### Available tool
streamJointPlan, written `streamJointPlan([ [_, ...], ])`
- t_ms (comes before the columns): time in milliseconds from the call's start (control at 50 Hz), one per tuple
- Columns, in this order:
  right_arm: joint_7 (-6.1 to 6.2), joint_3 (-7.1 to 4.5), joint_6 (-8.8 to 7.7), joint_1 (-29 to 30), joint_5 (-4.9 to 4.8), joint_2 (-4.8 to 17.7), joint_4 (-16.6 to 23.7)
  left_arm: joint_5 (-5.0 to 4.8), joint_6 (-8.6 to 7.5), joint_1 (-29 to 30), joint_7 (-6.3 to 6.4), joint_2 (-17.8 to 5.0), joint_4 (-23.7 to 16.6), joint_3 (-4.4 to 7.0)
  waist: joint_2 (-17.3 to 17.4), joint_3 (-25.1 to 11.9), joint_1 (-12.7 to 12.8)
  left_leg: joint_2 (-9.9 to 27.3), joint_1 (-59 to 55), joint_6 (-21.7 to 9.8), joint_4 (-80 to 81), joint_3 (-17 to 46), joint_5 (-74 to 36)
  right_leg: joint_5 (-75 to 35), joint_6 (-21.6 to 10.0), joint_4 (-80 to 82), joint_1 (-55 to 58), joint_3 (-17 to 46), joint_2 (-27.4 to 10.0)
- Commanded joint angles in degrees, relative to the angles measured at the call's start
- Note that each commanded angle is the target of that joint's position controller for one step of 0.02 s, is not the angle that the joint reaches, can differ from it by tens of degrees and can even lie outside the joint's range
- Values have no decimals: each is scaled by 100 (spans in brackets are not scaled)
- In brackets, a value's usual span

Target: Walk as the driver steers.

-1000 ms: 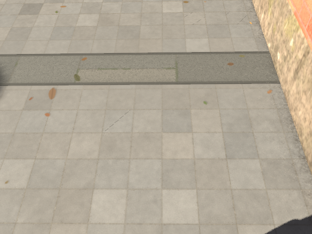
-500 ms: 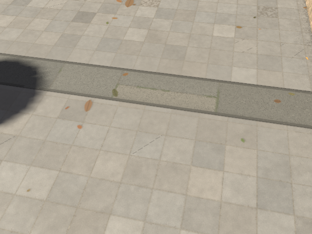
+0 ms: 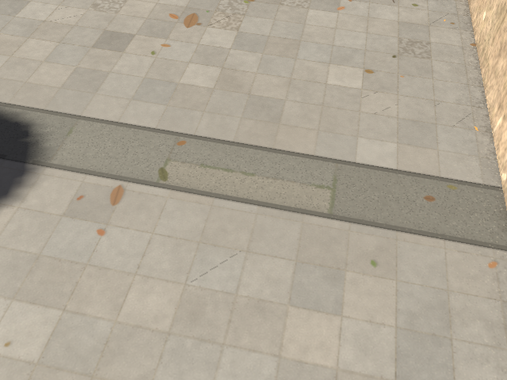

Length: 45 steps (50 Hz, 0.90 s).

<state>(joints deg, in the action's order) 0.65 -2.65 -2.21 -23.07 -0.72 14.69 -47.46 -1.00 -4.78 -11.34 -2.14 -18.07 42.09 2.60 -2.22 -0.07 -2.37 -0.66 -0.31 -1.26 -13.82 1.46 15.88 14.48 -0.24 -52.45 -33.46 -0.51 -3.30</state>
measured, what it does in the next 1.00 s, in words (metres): walks ahead: right foot, then left foot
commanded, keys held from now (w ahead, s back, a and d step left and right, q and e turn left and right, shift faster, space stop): w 0.58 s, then no key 0.42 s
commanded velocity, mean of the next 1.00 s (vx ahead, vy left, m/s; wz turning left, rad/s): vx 0.37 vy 0.00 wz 0.01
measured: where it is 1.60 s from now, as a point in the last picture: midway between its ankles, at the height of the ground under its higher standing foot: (262, 372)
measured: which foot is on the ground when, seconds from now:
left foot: down 0.00-0.22, up 0.24-0.70, down 0.72-1.00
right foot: up 0.00-0.18, down 0.20-0.74, up 0.76-1.00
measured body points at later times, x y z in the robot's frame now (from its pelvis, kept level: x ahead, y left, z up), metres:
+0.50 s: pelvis +0.25 -0.07 +0.00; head +0.26 -0.08 +0.45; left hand +0.29 +0.20 -0.12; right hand +0.41 -0.34 -0.10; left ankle +0.38 +0.10 -0.68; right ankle +0.23 -0.16 -0.75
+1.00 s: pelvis +0.46 -0.01 -0.01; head +0.49 +0.00 +0.44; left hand +0.56 +0.27 -0.14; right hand +0.58 -0.27 -0.12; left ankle +0.53 +0.08 -0.75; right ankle +0.49 -0.17 -0.72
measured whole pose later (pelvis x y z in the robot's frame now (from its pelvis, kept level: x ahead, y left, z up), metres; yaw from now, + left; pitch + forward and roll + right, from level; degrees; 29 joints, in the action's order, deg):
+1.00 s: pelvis +0.46 -0.01 -0.01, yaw -1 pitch +0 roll +1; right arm -1.1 -1.3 -3.1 -9.0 1.6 13.3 -48.2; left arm 0.2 0.9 -10.7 2.0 -16.9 50.0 2.1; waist -2.4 3.5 -0.5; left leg -2.7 17.6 -3.7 -22.9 -3.3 5.5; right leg 20.4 3.0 -44.0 -23.7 2.8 -4.2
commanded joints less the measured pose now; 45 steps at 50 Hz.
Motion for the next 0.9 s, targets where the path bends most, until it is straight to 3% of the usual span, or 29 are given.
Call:
streamJointPlan([
  [20,41,-205,-78,192,-30,928,353,19,-150,1096,-145,-32,-692,-70,943,587,-157,1078,154,-951,757,631,-1168,-974,141,1036,-542,-114,-21],
  [80,60,-277,-137,-4,-72,1198,265,-36,-106,1292,-169,-234,-786,-29,986,709,-119,1324,425,-871,895,607,-1059,-1444,66,1805,255,-55,105],
  [120,55,-298,-141,4,-88,1238,211,-59,-77,1175,-151,-410,-761,27,975,732,37,1526,112,-765,728,582,-1479,-1363,-101,2014,374,50,94],
  [140,23,-301,-113,-22,-99,1251,180,-5,-77,1073,-110,-470,-721,39,1032,630,99,1504,-70,-705,476,513,-2049,-1124,-188,2046,564,-14,173],
  [160,11,-305,-79,-9,-78,1276,174,5,-70,776,-72,-585,-650,98,1033,402,306,1456,-152,-623,-31,401,-3036,-1005,-309,2085,1014,-125,304],
  [180,14,-287,-33,-2,-47,1243,171,7,-53,83,-28,-760,-428,206,914,-50,680,1255,-29,-501,-996,193,-3947,-945,-467,2124,1923,-261,482],
  [200,42,-221,-13,-60,16,1099,200,-11,-27,-783,19,-956,-192,304,731,-639,1085,1025,676,-321,-2285,33,-3814,-916,-645,1970,3260,-32,273],
  [220,16,-8,-61,-702,68,412,408,142,-3,-1428,49,-1642,-100,443,-914,-1734,953,208,2662,111,-4717,-239,-1580,457,-1478,2349,5395,2429,-1305],
  [240,29,21,-191,-669,-21,396,342,88,-39,-1509,-10,-1290,-43,315,-1602,-2340,906,-289,3203,75,-5664,607,1566,1448,-1692,3651,5474,4489,-1858],
  [260,6,-155,-253,-78,-233,975,452,72,-83,-1021,-11,-945,-78,196,-1105,-1289,846,54,3767,-17,-6083,705,1358,1620,-1400,3864,4710,3953,-1735],
  [280,2,-147,-288,310,-286,1024,540,82,-84,-642,5,-809,-124,157,-627,-627,701,360,3859,-141,-5993,478,925,1197,-1253,3855,3969,3162,-1544],
  [300,13,-132,-302,493,-197,922,541,106,-85,-378,14,-700,-99,132,-225,-171,560,601,3768,-153,-5652,354,466,536,-1192,3952,3271,2494,-1300],
  [340,8,-162,-197,319,-97,786,401,207,-144,-61,19,-492,-110,74,-408,-31,261,858,3192,-136,-5221,388,-83,-159,-1162,4222,2535,1780,-934],
  [380,3,-148,-89,264,-60,644,339,159,-212,-39,20,-457,-36,65,-300,48,159,886,3114,-54,-4988,306,-197,-517,-1301,4471,2260,1463,-908],
  [440,18,-133,-54,859,44,618,558,104,-237,-159,71,-580,136,91,-81,412,221,954,3667,157,-4155,287,-873,-647,-1396,4788,2233,1180,-928],
  [540,-96,-42,-184,1789,33,433,803,20,-160,-496,183,-766,396,129,63,563,550,728,3527,263,-2448,3,-2195,-979,-1208,4827,2482,570,-751],
  [580,-130,-39,-236,2058,4,457,926,-55,-82,-710,185,-887,541,176,54,631,665,660,3468,255,-2041,-5,-2271,-998,-1220,4779,2737,542,-845],
  [620,-180,-45,-270,2254,25,482,1043,-39,14,-813,209,-845,673,175,76,675,689,554,3445,169,-1657,4,-2220,-1762,-1125,4461,3127,456,-908],
  [680,-288,-126,-298,1909,74,679,984,27,196,-781,236,-925,760,217,-212,207,446,337,2818,-61,-1477,-59,-1727,-2964,-885,3593,3592,417,-956],
  [700,-283,-194,-305,1424,95,794,834,12,242,-632,243,-920,730,211,-180,-97,151,176,2151,-176,-1311,-198,-1800,-3589,-752,2981,3562,339,-799],
  [720,-246,-287,-350,818,150,1041,659,45,241,-671,265,-761,703,162,-34,-525,-155,212,1176,-329,-1092,-200,-2637,-3600,-489,1984,3308,195,-440],
  [740,-195,-354,-348,216,279,1499,589,241,208,-978,273,-395,563,19,875,-1501,-157,1345,-608,-744,-1669,874,-4939,-1594,-183,323,2181,10,13],
  [760,-200,-324,-280,176,268,1543,546,175,165,-1960,218,83,765,-133,2045,-2288,206,2550,-2004,-1777,-1529,2724,-5424,2489,155,-1468,573,260,820],
  [780,-234,-253,-218,148,144,1140,598,22,162,-1770,208,-580,925,21,1245,-2386,-88,2325,-1542,-1687,-1132,2817,-4306,2515,148,-1969,474,976,665],
  [800,-228,-185,-201,625,87,974,624,-97,193,-1159,222,-765,753,94,940,-1497,-26,2095,-858,-1459,-933,2116,-3678,2224,132,-2025,78,756,399],
  [820,-220,-115,-187,1070,88,798,653,-50,250,-816,277,-674,684,84,536,-1030,111,1830,-155,-1280,-711,1709,-3297,1822,179,-1723,93,567,131],
  [840,-213,-63,-187,1390,120,651,659,26,333,-656,329,-612,652,103,504,-703,252,1687,546,-1205,-497,1413,-3081,1453,225,-1342,348,554,-73],
  [900,-205,-34,-231,1776,268,571,517,80,522,-940,412,-291,770,60,904,-557,566,1299,1672,-1174,-131,699,-3041,969,347,-262,1475,392,-146],
])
